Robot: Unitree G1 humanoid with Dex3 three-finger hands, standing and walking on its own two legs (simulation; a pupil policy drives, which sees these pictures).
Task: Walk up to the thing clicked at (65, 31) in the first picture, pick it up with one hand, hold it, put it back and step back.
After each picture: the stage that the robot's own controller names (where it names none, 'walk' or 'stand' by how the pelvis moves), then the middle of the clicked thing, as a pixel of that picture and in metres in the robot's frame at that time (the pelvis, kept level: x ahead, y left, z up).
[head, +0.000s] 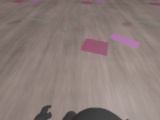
stand; (65, 30) +2.23 +0.79 -0.72
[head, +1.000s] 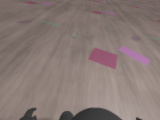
walk; (74, 36) +2.16 +0.40 -0.69
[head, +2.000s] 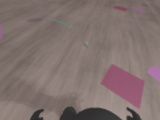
walk; (86, 45) +1.54 +0.07 -0.71
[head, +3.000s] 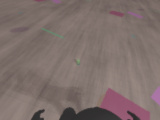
walk; (78, 62) +1.02 +0.16 -0.71
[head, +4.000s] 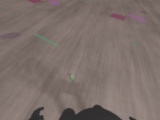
walk; (72, 78) +0.66 +0.19 -0.71
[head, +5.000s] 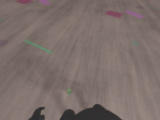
walk; (69, 91) +0.42 +0.21 -0.71
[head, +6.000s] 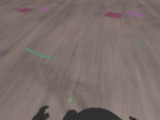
stand; (70, 100) +0.31 +0.23 -0.71
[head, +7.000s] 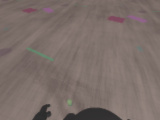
stand; (69, 102) +0.31 +0.22 -0.72
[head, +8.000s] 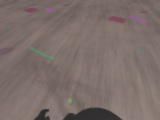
stand; (70, 101) +0.33 +0.21 -0.73
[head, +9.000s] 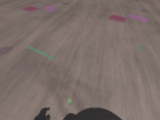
stand; (69, 101) +0.32 +0.22 -0.73
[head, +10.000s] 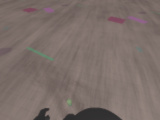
stand; (69, 102) +0.32 +0.22 -0.73
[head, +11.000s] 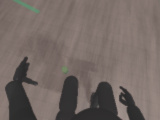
go down; (65, 70) +0.38 +0.24 -0.43
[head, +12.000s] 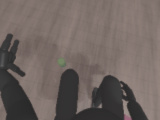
go down; (61, 62) +0.40 +0.26 -0.31
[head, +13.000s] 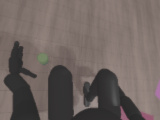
close in; (43, 59) +0.37 +0.29 -0.23
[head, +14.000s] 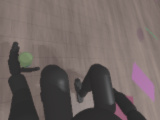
close; (25, 60) +0.38 +0.30 -0.21
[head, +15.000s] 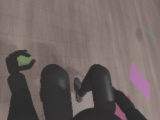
lift; (24, 59) +0.36 +0.30 -0.22
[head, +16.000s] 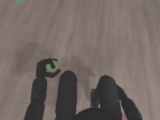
lift; (53, 68) +0.31 +0.27 -0.07
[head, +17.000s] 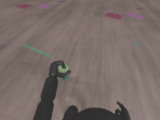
hold; (64, 72) +0.33 +0.18 +0.05
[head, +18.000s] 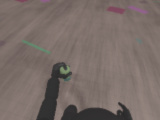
hold; (65, 73) +0.34 +0.18 -0.01
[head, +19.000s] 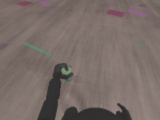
hold; (67, 74) +0.33 +0.17 +0.00
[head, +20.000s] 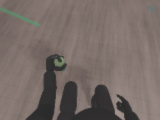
crouch; (60, 64) +0.39 +0.21 -0.08
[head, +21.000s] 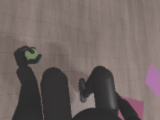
lower; (33, 57) +0.39 +0.28 -0.22
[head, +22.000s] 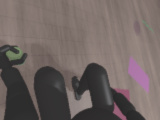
lower; (16, 56) +0.39 +0.31 -0.22
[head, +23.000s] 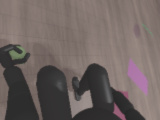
lower; (19, 56) +0.39 +0.31 -0.22
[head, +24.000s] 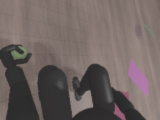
lower; (21, 56) +0.39 +0.31 -0.22
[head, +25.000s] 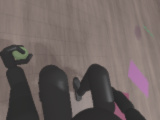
rest; (22, 56) +0.38 +0.31 -0.22
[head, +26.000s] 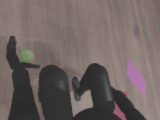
withdraw; (25, 58) +0.38 +0.28 -0.22
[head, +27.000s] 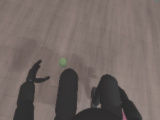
walk; (63, 62) +0.41 +0.24 -0.30
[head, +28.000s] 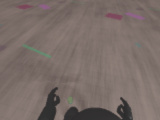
stand; (70, 100) +0.33 +0.19 -0.65
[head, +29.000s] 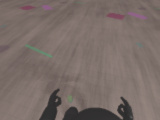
stand; (70, 98) +0.35 +0.21 -0.67
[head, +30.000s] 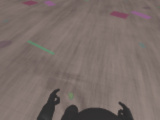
stand; (71, 96) +0.35 +0.20 -0.68
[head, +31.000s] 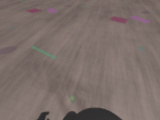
walk; (72, 98) +0.37 +0.20 -0.72
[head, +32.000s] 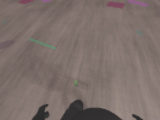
walk; (75, 83) +0.50 +0.21 -0.71
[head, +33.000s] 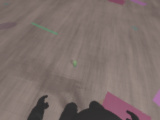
walk; (74, 63) +0.81 +0.21 -0.70
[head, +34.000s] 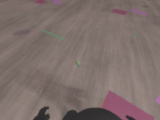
stand; (79, 64) +0.96 +0.20 -0.71
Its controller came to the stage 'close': yes
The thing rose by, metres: 0.70
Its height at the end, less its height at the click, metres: +0.00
